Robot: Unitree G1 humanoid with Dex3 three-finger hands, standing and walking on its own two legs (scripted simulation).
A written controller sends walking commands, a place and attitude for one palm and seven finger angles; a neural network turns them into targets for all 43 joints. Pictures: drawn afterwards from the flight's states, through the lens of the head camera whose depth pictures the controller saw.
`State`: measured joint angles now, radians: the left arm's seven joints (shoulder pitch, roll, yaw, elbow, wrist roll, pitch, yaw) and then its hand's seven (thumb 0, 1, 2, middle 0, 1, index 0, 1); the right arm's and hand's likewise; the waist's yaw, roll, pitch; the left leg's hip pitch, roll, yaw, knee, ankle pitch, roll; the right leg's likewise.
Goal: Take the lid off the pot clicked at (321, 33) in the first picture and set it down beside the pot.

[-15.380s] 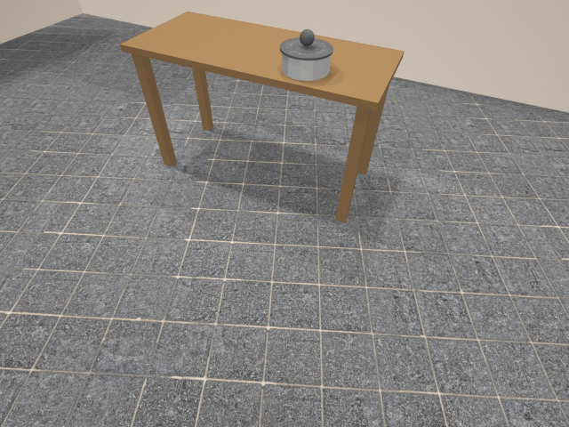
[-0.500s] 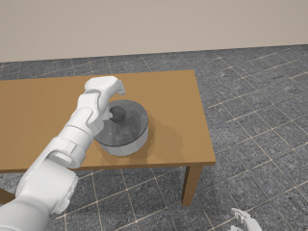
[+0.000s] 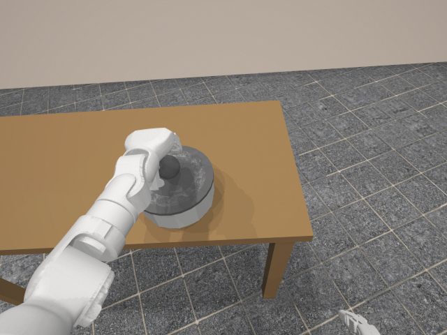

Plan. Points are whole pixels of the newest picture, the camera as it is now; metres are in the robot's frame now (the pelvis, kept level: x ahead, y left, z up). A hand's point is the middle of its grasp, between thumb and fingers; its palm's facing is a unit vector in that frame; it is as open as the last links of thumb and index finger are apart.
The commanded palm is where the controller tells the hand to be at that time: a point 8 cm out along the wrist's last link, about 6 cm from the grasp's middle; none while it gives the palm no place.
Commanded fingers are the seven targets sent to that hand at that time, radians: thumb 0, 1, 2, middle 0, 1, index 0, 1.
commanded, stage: lower the open fingers around the knob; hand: left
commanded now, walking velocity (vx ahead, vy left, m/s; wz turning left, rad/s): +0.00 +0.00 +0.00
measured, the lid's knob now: (167, 167) +0.46 +0.14 +0.01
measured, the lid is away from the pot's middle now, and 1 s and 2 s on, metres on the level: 0.00 0.00 0.00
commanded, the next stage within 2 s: close the fingers and squeeze the knob in 0.56 s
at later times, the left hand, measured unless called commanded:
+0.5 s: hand (162, 172) +0.43 +0.14 +0.03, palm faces -0.36 -0.05 -0.93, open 10.6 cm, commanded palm +0.43 +0.14 +0.10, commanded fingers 0.00 -0.31 1.36 -0.79 -0.08 -0.79 -0.08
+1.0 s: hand (164, 172) +0.43 +0.13 +0.04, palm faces -0.34 -0.07 -0.94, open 10.0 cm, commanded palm +0.42 +0.14 +0.10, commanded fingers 0.00 -0.00 1.06 -0.57 -0.83 -0.57 -0.83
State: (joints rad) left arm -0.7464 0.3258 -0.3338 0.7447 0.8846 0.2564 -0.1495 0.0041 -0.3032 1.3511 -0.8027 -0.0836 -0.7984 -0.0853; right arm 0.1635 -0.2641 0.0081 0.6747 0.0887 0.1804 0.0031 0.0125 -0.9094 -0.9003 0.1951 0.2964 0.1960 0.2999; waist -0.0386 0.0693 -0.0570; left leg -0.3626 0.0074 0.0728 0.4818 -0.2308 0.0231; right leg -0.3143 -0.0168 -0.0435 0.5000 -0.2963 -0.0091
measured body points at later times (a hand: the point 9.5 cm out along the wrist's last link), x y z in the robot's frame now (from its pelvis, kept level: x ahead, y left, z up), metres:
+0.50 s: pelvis +0.00 +0.00 +0.00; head +0.04 -0.02 +0.44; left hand +0.44 +0.14 +0.08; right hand +0.08 -0.26 -0.14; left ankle +0.00 +0.11 -0.74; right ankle -0.03 -0.11 -0.74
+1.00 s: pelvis +0.00 +0.00 +0.00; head +0.03 -0.03 +0.45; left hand +0.44 +0.14 +0.09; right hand +0.10 -0.26 -0.14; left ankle +0.00 +0.11 -0.74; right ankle -0.03 -0.11 -0.74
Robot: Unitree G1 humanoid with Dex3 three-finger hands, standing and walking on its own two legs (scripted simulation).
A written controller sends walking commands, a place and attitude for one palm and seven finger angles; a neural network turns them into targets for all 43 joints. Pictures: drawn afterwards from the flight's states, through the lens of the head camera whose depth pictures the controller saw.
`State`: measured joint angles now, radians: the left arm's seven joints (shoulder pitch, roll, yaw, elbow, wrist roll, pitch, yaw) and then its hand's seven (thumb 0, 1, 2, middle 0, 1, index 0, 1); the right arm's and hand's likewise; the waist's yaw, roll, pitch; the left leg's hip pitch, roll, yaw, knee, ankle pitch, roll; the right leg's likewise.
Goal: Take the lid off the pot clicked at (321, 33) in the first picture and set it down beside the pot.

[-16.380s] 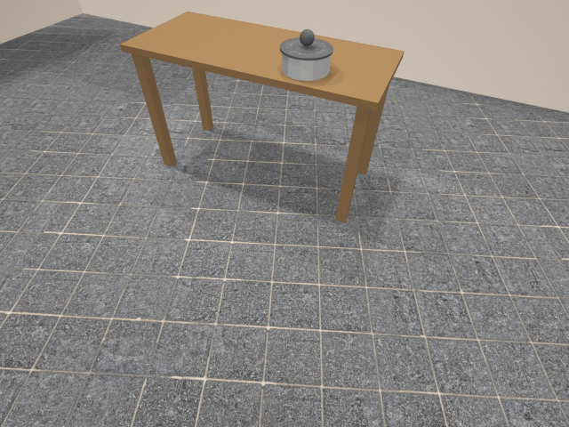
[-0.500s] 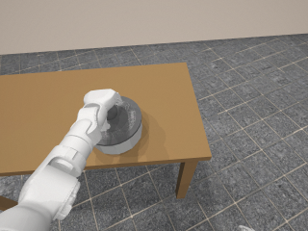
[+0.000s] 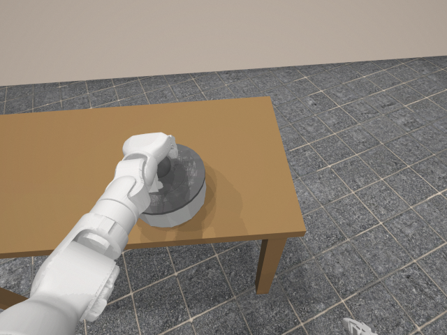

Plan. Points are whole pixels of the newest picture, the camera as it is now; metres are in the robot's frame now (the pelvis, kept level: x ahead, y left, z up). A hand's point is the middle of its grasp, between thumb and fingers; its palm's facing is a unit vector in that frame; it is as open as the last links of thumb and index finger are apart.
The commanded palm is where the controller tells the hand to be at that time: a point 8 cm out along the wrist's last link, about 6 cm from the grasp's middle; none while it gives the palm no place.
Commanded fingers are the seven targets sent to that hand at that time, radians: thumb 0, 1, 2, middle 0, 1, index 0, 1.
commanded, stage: close the fingers and squeeze the knob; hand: left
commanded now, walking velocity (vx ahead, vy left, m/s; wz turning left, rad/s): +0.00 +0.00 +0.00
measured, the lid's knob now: (158, 165) +0.46 +0.15 +0.02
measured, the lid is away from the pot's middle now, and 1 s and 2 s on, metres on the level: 0.00 0.00 0.00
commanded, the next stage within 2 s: lift the lid straight up in 1.14 s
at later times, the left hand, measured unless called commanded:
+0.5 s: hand (153, 170) +0.43 +0.15 +0.04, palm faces -0.34 -0.07 -0.94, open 8.5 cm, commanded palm +0.42 +0.15 +0.10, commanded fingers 0.00 0.34 0.83 -0.73 -1.02 -0.73 -1.02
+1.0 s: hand (152, 170) +0.43 +0.15 +0.04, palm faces -0.33 -0.08 -0.94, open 8.4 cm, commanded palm +0.42 +0.15 +0.10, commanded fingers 0.00 0.48 1.01 -0.75 -1.02 -0.74 -0.99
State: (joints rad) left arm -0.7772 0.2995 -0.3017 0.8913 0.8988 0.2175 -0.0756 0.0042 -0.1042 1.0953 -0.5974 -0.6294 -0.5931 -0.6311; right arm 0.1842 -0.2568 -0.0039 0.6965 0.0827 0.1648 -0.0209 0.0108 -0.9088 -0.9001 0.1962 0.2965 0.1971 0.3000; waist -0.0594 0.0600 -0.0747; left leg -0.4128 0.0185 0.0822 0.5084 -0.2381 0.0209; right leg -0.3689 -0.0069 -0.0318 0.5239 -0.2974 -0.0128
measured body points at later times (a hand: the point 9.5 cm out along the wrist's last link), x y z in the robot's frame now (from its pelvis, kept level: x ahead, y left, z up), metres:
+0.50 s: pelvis +0.00 +0.00 +0.00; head +0.04 -0.02 +0.45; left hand +0.44 +0.15 +0.09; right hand +0.10 -0.25 -0.14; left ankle +0.01 +0.11 -0.73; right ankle -0.03 -0.11 -0.73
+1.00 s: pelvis +0.00 +0.01 +0.00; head +0.04 -0.02 +0.45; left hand +0.44 +0.15 +0.09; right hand +0.11 -0.25 -0.13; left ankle +0.01 +0.11 -0.73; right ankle -0.03 -0.11 -0.73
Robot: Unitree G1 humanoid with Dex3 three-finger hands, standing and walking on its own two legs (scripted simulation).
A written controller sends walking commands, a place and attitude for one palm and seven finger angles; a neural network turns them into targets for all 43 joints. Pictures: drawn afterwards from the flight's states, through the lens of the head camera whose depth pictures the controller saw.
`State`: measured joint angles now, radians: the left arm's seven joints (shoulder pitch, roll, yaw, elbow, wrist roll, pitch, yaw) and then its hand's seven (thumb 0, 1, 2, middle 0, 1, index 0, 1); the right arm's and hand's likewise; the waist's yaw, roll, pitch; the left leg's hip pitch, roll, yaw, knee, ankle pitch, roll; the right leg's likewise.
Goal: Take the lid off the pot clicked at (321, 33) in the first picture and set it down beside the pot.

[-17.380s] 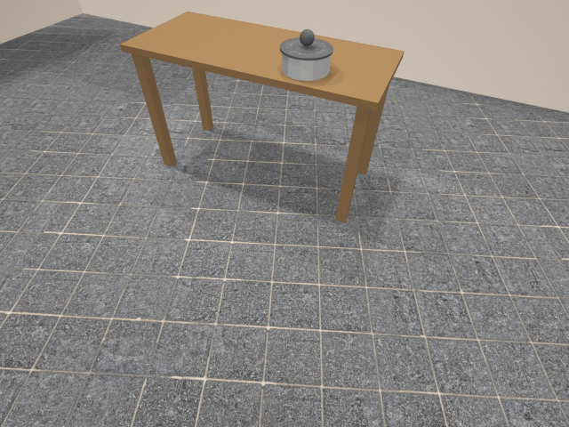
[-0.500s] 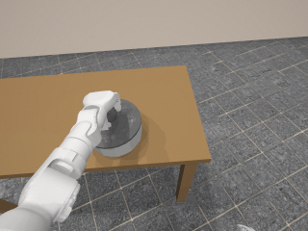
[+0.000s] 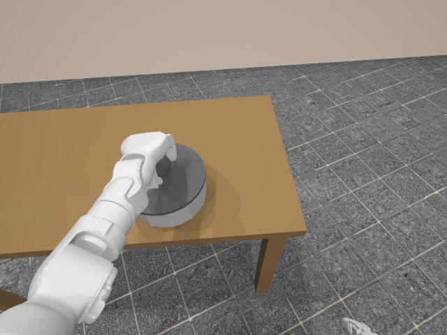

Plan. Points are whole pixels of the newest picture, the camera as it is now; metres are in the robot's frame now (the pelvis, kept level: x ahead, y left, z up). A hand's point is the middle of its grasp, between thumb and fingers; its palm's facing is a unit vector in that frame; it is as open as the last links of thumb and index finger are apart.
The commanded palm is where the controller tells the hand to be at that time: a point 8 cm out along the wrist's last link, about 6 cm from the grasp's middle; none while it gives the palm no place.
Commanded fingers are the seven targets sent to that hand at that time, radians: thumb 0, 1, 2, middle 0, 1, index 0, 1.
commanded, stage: close the fingers and squeeze the knob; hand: left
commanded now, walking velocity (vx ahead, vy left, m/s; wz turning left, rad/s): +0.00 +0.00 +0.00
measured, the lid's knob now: (158, 165) +0.46 +0.14 +0.02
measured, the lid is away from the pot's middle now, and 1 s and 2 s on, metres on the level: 0.00 0.00 0.02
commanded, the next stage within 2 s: lift the lid straight up in 0.14 s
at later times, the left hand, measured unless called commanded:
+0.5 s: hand (155, 168) +0.43 +0.14 +0.04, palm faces -0.33 -0.07 -0.94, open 8.4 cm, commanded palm +0.42 +0.14 +0.12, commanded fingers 0.00 0.58 1.04 -0.78 -1.03 -0.77 -1.02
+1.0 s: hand (151, 154) +0.43 +0.14 +0.08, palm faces -0.30 -0.08 -0.95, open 8.4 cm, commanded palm +0.42 +0.14 +0.16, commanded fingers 0.00 0.58 1.04 -0.78 -1.03 -0.78 -1.02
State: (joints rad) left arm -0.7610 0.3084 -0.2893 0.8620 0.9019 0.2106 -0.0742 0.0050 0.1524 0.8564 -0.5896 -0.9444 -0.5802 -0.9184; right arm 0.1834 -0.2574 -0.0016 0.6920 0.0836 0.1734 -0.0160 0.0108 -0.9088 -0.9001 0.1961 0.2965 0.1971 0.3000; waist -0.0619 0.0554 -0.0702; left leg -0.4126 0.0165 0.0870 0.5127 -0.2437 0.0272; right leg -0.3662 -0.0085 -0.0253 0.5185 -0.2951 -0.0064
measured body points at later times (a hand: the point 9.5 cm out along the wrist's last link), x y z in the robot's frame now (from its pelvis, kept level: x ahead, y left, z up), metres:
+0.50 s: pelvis +0.00 +0.00 +0.00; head +0.04 -0.03 +0.45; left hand +0.44 +0.14 +0.10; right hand +0.11 -0.26 -0.14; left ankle +0.00 +0.10 -0.73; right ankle -0.03 -0.12 -0.73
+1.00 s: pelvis +0.00 -0.01 +0.00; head +0.03 -0.04 +0.45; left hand +0.44 +0.14 +0.13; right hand +0.14 -0.25 -0.13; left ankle +0.00 +0.10 -0.73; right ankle -0.03 -0.12 -0.73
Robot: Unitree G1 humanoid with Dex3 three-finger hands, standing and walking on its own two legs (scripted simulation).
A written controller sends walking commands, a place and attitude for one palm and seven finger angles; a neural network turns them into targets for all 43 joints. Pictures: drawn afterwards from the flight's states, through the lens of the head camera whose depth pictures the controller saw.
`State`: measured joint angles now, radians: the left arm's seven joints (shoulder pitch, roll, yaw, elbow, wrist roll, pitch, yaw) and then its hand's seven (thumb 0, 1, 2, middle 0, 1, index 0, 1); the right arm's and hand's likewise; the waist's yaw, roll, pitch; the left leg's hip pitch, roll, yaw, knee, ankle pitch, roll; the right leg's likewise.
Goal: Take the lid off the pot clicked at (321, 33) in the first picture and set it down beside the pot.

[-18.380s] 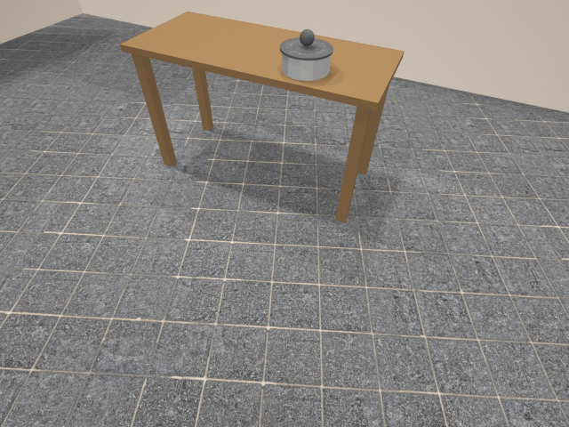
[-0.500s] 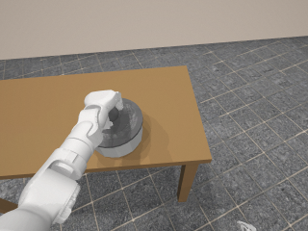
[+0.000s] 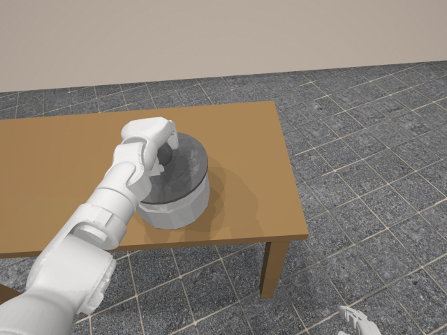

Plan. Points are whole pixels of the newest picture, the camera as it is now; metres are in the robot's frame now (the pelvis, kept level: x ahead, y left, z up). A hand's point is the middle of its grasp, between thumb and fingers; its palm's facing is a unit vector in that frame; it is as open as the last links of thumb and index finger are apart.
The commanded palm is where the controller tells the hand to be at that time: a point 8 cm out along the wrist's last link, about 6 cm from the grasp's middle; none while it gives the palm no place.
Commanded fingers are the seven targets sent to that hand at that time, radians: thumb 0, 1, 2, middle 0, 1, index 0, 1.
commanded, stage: lift the lid straight up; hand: left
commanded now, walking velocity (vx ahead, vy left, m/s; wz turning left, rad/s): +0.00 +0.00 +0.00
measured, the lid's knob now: (159, 153) +0.46 +0.14 +0.06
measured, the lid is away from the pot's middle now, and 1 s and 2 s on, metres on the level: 0.00 0.02 0.08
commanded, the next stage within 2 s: move the lid sideways beside the pot in 1.24 s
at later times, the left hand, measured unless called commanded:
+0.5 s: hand (151, 139) +0.44 +0.14 +0.12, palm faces -0.25 -0.05 -0.97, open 8.4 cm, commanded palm +0.43 +0.14 +0.20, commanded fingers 0.00 0.58 1.04 -0.78 -1.03 -0.78 -1.02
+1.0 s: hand (145, 122) +0.45 +0.14 +0.16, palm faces -0.23 -0.06 -0.97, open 8.4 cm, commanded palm +0.43 +0.14 +0.24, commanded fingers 0.00 0.58 1.04 -0.78 -1.03 -0.78 -1.02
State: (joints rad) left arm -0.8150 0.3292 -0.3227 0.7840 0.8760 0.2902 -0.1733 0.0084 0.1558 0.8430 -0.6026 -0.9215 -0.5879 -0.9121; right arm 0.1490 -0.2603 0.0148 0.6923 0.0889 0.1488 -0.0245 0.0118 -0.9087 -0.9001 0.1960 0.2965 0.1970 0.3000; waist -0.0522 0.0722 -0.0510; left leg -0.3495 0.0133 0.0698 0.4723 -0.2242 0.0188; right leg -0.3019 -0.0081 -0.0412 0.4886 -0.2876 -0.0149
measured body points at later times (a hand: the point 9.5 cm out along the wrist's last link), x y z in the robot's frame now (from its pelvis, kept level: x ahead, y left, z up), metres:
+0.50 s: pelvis +0.00 +0.01 +0.00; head +0.02 -0.03 +0.45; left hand +0.45 +0.14 +0.17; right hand +0.13 -0.24 -0.13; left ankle +0.01 +0.11 -0.74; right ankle -0.03 -0.11 -0.74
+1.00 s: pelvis +0.00 +0.01 +0.00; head +0.02 -0.02 +0.45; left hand +0.46 +0.14 +0.21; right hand +0.15 -0.23 -0.12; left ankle +0.01 +0.11 -0.74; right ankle -0.03 -0.11 -0.74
